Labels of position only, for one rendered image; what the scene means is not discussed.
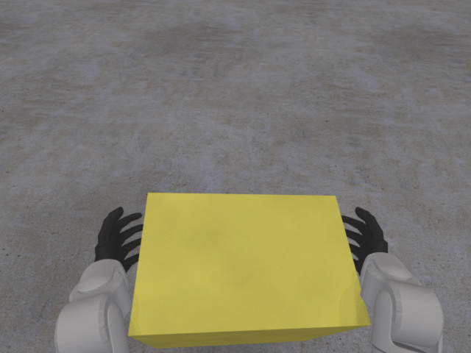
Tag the left robot forearm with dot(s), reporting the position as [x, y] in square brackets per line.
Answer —
[93, 321]

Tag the right robot hand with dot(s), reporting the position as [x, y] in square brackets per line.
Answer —
[370, 241]

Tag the right robot forearm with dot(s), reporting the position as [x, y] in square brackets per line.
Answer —
[408, 317]

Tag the left robot hand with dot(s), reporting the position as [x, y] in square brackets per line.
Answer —
[110, 239]

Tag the carton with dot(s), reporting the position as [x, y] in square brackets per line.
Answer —
[226, 269]

